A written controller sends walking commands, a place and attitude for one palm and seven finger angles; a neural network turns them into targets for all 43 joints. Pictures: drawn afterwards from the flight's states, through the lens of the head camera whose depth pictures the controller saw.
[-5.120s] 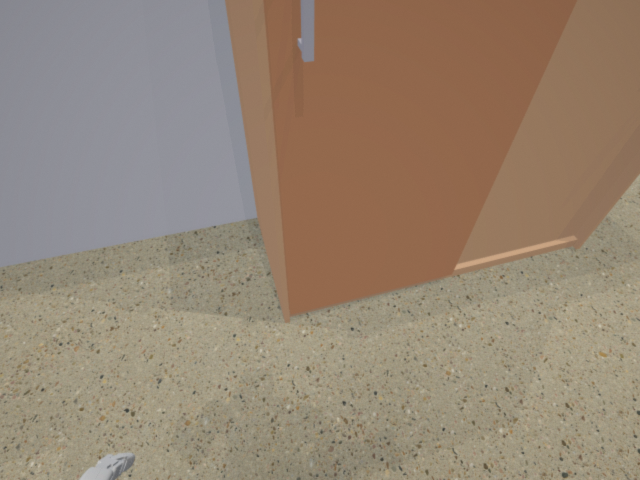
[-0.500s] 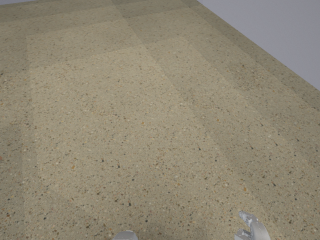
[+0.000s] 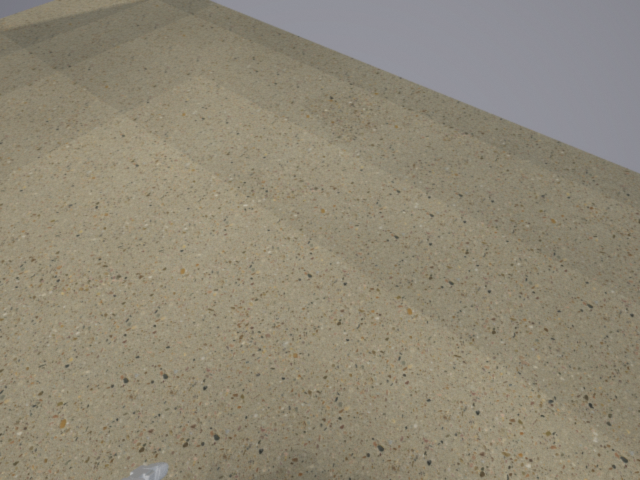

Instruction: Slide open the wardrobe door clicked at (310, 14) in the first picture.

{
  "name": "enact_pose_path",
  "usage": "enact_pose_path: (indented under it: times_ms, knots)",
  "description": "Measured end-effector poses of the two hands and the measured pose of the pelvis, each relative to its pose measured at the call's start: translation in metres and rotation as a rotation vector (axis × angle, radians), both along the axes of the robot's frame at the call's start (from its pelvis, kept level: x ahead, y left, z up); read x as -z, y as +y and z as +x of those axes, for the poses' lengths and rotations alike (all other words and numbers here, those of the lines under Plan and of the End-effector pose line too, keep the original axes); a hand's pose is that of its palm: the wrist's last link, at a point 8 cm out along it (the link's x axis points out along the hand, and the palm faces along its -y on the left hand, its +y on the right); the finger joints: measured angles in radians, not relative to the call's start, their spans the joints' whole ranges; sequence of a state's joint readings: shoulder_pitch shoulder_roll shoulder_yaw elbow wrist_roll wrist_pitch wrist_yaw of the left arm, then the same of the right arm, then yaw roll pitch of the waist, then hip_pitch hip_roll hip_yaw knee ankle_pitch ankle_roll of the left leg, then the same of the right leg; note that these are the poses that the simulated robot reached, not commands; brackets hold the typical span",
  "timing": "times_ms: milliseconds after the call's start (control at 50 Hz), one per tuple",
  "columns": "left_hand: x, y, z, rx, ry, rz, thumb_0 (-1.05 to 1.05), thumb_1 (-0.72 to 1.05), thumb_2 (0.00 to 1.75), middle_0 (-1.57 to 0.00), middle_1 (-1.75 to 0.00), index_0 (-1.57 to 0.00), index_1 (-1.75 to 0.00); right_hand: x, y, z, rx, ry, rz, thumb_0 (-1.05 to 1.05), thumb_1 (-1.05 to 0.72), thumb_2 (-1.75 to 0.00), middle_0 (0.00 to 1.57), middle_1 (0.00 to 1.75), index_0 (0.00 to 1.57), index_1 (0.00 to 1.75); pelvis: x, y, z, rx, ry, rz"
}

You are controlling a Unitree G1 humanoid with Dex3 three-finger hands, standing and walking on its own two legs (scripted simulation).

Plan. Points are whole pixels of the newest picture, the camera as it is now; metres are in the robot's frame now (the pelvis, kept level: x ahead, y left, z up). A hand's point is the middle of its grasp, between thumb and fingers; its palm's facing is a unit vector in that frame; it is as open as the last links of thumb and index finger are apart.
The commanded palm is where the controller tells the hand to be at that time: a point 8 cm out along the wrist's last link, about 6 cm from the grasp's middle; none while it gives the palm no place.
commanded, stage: walk to a spot facing it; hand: left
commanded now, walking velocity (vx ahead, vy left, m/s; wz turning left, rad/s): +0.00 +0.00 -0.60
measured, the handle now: out of the picture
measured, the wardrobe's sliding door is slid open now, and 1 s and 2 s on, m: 0.00 0.00 0.00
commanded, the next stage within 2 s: turn to face it in 1.04 s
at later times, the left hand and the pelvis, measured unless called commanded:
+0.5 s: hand out of the picture +0.08 +0.17 -0.15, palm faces -0.13 -0.97 -0.20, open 7.3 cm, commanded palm none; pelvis +0.02 -0.01 +0.01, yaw -14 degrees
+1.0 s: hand (248, 362) +0.31 +0.13 -0.16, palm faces -0.51 -0.84 -0.19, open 7.3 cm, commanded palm none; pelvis +0.13 +0.01 +0.01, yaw -33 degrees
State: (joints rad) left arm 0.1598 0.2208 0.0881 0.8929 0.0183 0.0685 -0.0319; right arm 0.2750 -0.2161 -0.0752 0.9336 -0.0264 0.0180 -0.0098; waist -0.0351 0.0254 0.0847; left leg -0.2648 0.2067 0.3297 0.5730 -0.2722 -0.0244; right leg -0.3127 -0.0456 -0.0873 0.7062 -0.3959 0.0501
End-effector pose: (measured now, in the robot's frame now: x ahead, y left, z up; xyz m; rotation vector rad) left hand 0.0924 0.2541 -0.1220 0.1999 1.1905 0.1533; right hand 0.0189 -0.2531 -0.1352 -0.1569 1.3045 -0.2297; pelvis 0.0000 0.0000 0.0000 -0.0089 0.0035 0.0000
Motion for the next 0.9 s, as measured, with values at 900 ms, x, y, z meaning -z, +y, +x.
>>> enact_pose_path:
  times_ms: [900]
  knots:
    - [0.009, -0.019, 0.177, 0.419, 0.099, -0.027, 0.0, 0.92, 0.9, -0.19, -0.3, -0.2, -0.29, -0.029, 0.066, -0.015, 0.487, -0.001, -0.037, 0.0, -0.92, -0.9, 0.2, 0.3, 0.21, 0.3, -0.015, 0.022, 0.115, 0.513, -0.013, -0.04]
